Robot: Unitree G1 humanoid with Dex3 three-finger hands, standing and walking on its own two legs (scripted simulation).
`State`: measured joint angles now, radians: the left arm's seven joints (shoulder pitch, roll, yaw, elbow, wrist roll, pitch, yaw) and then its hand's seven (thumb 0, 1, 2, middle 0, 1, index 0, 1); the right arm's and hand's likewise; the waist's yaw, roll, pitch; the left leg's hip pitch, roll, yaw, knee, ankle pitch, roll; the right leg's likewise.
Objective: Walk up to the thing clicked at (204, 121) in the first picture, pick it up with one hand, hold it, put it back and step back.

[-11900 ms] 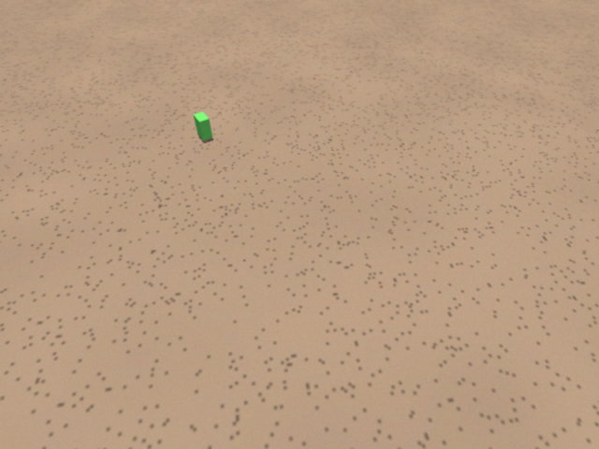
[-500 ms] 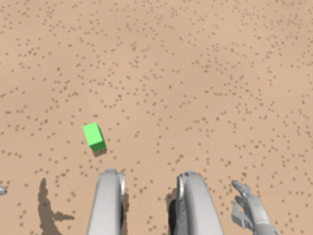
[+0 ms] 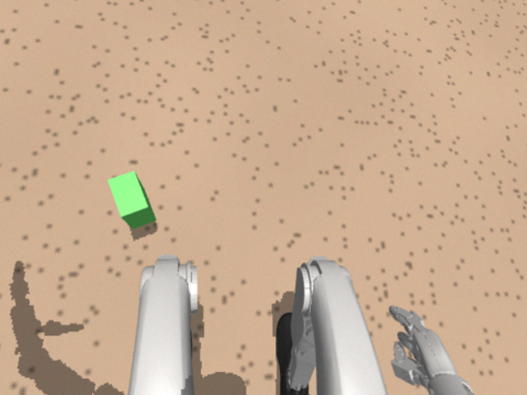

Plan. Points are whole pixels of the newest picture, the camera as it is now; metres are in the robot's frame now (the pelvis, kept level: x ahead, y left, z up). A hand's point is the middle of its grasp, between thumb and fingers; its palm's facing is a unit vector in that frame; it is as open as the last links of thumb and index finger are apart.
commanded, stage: go down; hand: left
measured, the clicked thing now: (133, 201) +0.47 +0.27 -0.37
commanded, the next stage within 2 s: approach in 0.76 s
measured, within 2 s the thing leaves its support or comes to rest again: neither
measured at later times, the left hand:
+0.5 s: hand out of the picture +0.35 +0.46 -0.03, palm faces +0.35 -0.93 -0.11, open 17.0 cm
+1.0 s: hand out of the picture +0.35 +0.47 -0.05, palm faces +0.37 -0.93 -0.09, open 17.2 cm
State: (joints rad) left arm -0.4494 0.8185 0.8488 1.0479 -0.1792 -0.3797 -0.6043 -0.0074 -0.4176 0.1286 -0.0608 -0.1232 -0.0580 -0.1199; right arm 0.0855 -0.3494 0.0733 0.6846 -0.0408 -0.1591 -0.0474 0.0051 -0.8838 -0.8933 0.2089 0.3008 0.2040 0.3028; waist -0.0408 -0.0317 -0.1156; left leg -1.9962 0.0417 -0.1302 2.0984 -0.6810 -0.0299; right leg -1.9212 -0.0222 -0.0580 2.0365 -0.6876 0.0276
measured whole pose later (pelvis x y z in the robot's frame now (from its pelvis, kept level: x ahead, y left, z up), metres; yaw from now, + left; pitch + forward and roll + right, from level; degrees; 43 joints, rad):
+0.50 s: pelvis -0.01 +0.00 -0.04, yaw -1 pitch +32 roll -8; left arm -0.52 0.90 0.91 1.08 -0.19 -0.38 -0.66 -0.01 -0.48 0.14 -0.06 -0.14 -0.05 -0.14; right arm 0.08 -0.36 0.11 0.69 -0.05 -0.16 -0.04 0.00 -0.90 -0.90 0.21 0.30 0.20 0.30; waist -0.05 -0.04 -0.08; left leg -2.12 0.03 -0.15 2.24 -0.69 -0.02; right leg -2.03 -0.02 -0.06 2.16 -0.69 0.04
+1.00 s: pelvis -0.01 +0.00 -0.07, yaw -2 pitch +30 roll -8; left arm -0.55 0.97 0.95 1.15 -0.23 -0.44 -0.70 -0.01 -0.52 0.13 -0.08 -0.14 -0.06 -0.16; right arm 0.06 -0.38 0.14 0.68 -0.07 -0.16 -0.02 0.00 -0.90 -0.90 0.21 0.30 0.20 0.30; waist -0.06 -0.06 -0.05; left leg -2.17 0.03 -0.17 2.32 -0.68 -0.03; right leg -2.08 -0.01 -0.07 2.23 -0.69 0.04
